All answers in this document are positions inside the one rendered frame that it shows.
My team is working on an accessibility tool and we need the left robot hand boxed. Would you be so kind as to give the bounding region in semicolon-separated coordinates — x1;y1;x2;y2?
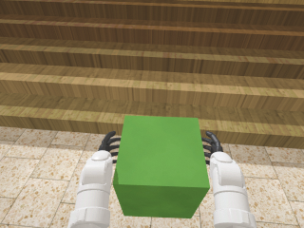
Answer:
98;130;121;164

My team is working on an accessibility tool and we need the carton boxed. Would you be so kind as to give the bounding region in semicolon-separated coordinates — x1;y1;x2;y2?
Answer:
112;115;211;219

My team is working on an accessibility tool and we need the left robot forearm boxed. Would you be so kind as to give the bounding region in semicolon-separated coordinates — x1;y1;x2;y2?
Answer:
67;150;113;228

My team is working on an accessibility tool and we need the right robot forearm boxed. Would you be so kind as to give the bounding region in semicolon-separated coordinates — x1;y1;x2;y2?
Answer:
209;151;257;228

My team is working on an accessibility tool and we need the right robot hand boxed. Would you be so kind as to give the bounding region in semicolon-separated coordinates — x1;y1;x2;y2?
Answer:
201;131;223;165

